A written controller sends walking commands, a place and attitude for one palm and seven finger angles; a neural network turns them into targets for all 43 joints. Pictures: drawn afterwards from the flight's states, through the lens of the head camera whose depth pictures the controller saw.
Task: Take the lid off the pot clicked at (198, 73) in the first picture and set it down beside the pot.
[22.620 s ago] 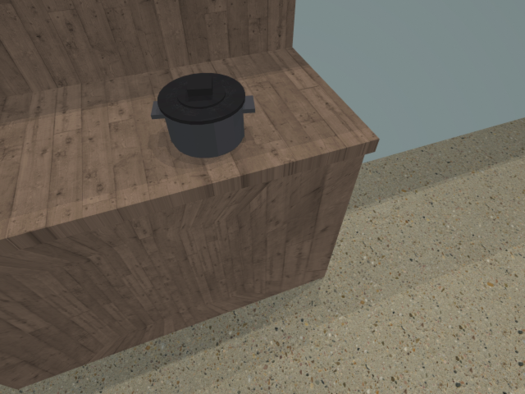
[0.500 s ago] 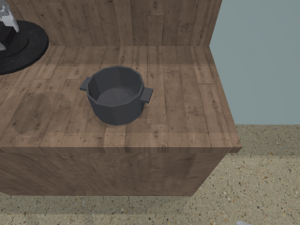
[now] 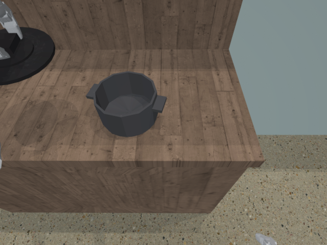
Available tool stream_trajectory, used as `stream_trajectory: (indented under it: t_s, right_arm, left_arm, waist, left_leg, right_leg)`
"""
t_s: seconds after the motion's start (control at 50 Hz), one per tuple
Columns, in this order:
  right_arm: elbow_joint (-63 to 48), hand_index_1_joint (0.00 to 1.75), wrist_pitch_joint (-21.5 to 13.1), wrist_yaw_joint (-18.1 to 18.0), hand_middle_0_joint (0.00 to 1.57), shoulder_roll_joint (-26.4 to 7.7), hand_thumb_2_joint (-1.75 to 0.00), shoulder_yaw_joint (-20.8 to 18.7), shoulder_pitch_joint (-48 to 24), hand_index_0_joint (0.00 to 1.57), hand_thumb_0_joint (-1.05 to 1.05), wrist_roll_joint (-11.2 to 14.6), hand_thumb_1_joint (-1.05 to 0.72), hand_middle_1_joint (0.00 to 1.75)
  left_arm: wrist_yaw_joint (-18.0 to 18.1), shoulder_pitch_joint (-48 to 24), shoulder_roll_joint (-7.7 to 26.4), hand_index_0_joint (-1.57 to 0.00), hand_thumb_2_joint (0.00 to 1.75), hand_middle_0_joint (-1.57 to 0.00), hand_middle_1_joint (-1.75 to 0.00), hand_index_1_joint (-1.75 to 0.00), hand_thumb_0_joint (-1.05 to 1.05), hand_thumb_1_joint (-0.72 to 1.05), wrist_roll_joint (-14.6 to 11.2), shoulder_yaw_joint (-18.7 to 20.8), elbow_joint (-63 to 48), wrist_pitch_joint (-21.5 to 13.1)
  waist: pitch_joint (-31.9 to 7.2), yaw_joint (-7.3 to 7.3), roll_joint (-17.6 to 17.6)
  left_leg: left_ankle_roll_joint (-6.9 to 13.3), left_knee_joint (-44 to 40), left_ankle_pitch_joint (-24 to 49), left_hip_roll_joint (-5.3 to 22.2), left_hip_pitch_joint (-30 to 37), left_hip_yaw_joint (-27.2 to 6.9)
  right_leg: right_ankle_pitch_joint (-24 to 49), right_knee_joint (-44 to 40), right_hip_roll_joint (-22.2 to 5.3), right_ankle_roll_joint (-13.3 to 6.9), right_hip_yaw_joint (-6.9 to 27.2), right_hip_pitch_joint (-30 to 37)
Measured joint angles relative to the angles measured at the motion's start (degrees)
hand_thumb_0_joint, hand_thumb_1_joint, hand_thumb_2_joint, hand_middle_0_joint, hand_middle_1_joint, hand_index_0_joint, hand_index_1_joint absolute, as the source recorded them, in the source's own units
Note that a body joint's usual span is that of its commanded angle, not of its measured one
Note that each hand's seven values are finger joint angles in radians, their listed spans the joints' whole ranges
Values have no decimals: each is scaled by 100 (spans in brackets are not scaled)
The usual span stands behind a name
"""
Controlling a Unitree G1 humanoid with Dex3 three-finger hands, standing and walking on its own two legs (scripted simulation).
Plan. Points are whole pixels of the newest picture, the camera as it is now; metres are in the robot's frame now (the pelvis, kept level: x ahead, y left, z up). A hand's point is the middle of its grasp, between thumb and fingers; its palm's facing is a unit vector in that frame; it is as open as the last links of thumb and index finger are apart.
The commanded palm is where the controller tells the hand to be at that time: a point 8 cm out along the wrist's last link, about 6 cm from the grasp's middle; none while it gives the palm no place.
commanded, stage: lower the lid onto the table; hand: left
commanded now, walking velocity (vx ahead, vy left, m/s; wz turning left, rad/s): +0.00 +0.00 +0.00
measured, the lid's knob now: (2, 43) +0.48 +0.33 +0.24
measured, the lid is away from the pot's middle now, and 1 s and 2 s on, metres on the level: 0.23 0.22 0.23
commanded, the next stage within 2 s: none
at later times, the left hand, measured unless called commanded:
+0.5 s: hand (10, 59) +0.45 +0.31 +0.22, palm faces -0.29 -0.09 -0.95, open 8.5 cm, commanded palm +0.44 +0.31 +0.29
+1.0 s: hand (18, 73) +0.45 +0.32 +0.19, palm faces -0.36 -0.11 -0.93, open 8.5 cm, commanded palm +0.45 +0.32 +0.26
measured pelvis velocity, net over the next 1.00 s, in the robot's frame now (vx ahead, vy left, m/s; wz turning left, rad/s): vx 0.00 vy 0.00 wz -0.01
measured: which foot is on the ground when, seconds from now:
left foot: down 0.00-1.00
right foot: down 0.00-1.00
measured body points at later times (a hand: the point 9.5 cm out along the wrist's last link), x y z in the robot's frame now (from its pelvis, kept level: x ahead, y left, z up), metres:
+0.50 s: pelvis +0.00 -0.01 +0.00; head +0.05 -0.02 +0.45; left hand +0.46 +0.31 +0.28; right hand +0.07 -0.28 -0.12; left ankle +0.00 +0.06 -0.74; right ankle -0.01 -0.15 -0.74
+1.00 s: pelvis +0.00 +0.00 +0.00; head +0.05 -0.01 +0.45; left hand +0.46 +0.32 +0.24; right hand +0.07 -0.28 -0.12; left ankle +0.00 +0.06 -0.74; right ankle -0.01 -0.15 -0.74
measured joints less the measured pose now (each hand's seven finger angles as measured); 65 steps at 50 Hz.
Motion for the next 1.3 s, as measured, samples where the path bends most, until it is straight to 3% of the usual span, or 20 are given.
stream_trajectory:
  t_s: [0.24,0.82,1.08,1.3]
  right_arm:
    - [13,30,-11,-22,20,-15,-90,0,60,20,1,-10,-90,30]
    - [126,30,-1,-88,20,-53,-90,-66,214,20,1,-12,-90,30]
    - [85,30,44,-44,20,-28,-90,-71,206,20,1,-32,-90,30]
    - [131,30,65,-33,20,-7,-90,-96,228,20,1,-45,-90,30]
  left_arm:
    - [92,266,-142,-56,93,-66,-90,-83,-1,17,-60,56,-66,-99]
    - [221,642,-137,-55,93,-66,-90,-83,-1,18,-170,170,293,-578]
    - [325,841,-113,-55,93,-66,-90,-83,-1,18,-191,400,413,-814]
    - [373,918,-205,-55,93,-66,-90,-83,-1,18,-250,283,486,-930]
  waist:
    - [9,-5,3]
    - [23,-83,-66]
    - [-16,-128,-81]
    - [-52,-105,-96]
  left_leg:
    - [-30,43,-10,22,12,-26]
    - [-56,174,-88,86,-63,-25]
    - [-12,249,-134,65,-163,4]
    - [28,318,-152,30,-264,-13]
  right_leg:
    - [-24,50,22,-15,-23,14]
    - [-39,83,87,-25,-15,-24]
    - [-54,114,65,11,14,-110]
    - [-63,146,34,12,-7,-181]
